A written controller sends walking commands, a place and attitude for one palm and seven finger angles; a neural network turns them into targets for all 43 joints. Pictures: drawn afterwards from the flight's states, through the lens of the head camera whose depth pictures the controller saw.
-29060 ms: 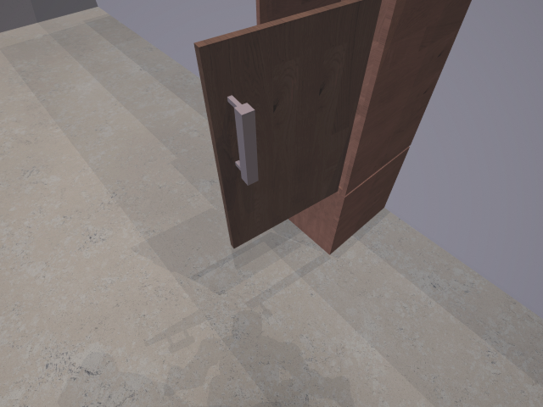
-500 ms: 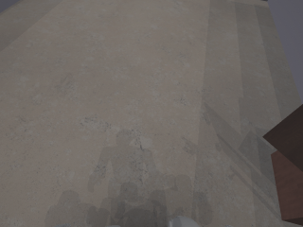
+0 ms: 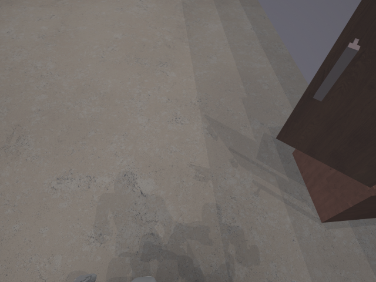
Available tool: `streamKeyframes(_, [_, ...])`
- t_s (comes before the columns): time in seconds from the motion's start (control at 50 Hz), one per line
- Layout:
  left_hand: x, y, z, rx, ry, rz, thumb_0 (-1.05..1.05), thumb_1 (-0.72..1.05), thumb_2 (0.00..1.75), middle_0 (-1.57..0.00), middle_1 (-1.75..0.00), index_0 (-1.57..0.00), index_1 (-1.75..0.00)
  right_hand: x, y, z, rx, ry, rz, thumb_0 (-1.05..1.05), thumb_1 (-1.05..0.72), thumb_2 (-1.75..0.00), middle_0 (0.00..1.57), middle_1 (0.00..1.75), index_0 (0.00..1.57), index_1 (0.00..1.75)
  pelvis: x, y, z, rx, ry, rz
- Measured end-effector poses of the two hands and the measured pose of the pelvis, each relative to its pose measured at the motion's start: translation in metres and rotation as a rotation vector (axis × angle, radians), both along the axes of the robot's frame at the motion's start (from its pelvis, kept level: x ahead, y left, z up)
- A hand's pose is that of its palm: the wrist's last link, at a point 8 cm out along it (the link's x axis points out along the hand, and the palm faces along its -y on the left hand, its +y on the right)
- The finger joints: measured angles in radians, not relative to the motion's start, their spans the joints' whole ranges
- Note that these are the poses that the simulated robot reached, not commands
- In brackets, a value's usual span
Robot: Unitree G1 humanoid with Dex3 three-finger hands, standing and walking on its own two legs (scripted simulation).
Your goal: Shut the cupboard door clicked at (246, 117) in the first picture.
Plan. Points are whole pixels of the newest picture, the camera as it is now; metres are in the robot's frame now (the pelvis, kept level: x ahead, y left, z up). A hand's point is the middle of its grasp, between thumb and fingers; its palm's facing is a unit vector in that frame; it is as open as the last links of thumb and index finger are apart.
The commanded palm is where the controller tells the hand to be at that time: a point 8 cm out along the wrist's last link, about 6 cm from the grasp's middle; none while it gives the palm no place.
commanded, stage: turn to face it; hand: left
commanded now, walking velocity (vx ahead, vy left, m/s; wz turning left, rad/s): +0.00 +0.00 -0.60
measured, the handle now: (336, 70) +0.68 -0.40 +0.07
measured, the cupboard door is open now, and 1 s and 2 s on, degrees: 50 50 50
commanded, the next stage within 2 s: take the last steps up to it in 0.82 s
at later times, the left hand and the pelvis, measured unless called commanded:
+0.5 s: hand (131, 256) +0.19 +0.14 -0.15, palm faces -0.31 -0.91 -0.27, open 7.3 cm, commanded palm none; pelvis +0.02 -0.02 +0.00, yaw -18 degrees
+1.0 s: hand (133, 243) +0.22 +0.15 -0.16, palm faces -0.45 -0.88 -0.17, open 7.3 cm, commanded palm none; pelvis +0.06 +0.01 +0.01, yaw -28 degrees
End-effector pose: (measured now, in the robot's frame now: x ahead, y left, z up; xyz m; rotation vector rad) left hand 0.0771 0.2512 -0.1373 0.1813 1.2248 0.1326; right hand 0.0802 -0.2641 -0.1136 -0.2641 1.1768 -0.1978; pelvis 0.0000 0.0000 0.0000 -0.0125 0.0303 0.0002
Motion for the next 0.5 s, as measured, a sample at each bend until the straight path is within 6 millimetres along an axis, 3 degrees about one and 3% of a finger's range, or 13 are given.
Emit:
streamKeyframes(0.08, [0.017, 0.01, -0.009, -0.017, 0.016, -0.034, 0.01, 0.91, 0.9, -0.2, -0.3, -0.2, -0.3, -0.01, 0.014, 0.005, -0.019, -0.011, -0.023, 0.0, -0.91, -0.9, 0.2, 0.3, 0.2, 0.3, 0.005, 0.01, -0.001, -0.01, -0.002, -0.059])
streamKeyframes(0.24, [0.066, 0.002, 0.009, -0.029, -0.018, -0.142, 0.01, 0.91, 0.9, -0.19, -0.3, -0.2, -0.3, -0.054, 0.022, 0.012, 0.004, 0.057, -0.138, 0.0, -0.91, -0.9, 0.2, 0.3, 0.21, 0.3, 0.01, 0.012, 0.013, -0.038, -0.015, -0.156])
streamKeyframes(0.34, [0.101, -0.023, 0.016, -0.008, -0.053, -0.241, 0.01, 0.91, 0.9, -0.19, -0.3, -0.2, -0.3, -0.086, 0.011, -0.002, 0.039, 0.095, -0.239, 0.0, -0.91, -0.9, 0.2, 0.3, 0.21, 0.3, 0.013, 0.001, 0.008, -0.029, -0.016, -0.222])
streamKeyframes(0.4, [0.119, -0.042, 0.015, 0.019, -0.099, -0.303, 0.01, 0.91, 0.9, -0.19, -0.3, -0.2, -0.3, -0.104, -0.003, -0.02, 0.063, 0.109, -0.299, 0.0, -0.91, -0.9, 0.2, 0.3, 0.21, 0.3, 0.015, -0.013, -0.004, -0.003, -0.017, -0.257])
streamKeyframes(0.44, [0.123, -0.052, 0.016, 0.035, -0.113, -0.327, 0.0, 0.91, 0.9, -0.19, -0.3, -0.2, -0.3, -0.111, -0.012, -0.03, 0.067, 0.127, -0.333, 0.0, -0.91, -0.9, 0.2, 0.3, 0.21, 0.3, 0.015, -0.016, -0.008, -0.011, -0.019, -0.279])
streamKeyframes(0.5, [0.118, -0.06, 0.019, 0.047, -0.088, -0.353, 0.0, 0.91, 0.9, -0.2, -0.3, -0.2, -0.3, -0.109, -0.02, -0.027, 0.06, 0.119, -0.372, 0.0, -0.91, -0.9, 0.2, 0.3, 0.2, 0.3, 0.016, -0.017, -0.003, -0.008, -0.023, -0.313])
